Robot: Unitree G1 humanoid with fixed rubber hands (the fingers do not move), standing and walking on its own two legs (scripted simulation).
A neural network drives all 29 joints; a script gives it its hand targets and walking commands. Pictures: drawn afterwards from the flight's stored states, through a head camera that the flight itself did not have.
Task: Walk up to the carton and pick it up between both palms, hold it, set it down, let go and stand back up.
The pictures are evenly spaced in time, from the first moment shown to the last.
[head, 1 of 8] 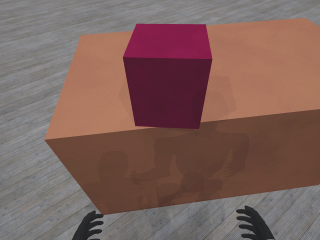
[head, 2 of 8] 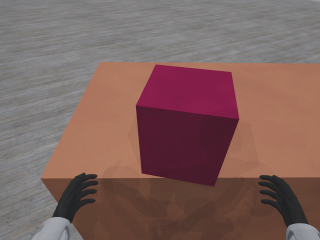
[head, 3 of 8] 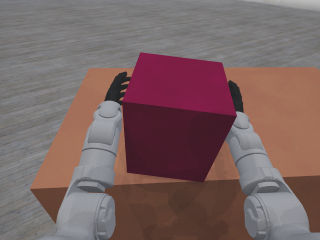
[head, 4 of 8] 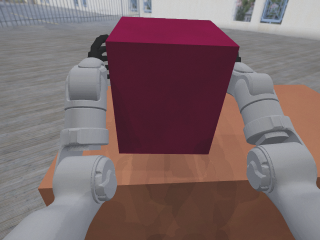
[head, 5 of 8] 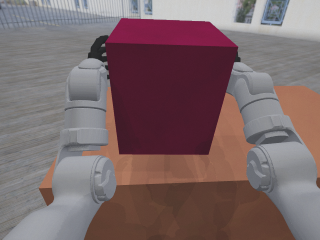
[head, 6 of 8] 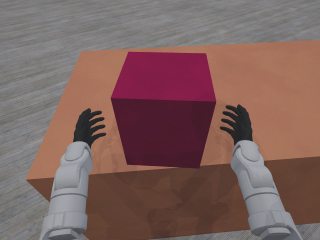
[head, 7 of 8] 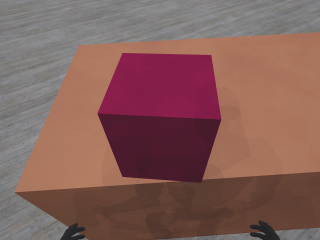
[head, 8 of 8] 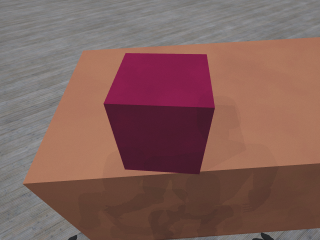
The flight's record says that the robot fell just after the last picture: no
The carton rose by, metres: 0.21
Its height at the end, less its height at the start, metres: +0.00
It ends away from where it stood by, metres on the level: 0.02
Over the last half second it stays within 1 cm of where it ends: yes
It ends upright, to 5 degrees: yes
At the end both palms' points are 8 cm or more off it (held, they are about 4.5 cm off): yes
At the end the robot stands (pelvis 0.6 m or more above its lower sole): yes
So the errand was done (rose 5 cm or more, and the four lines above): yes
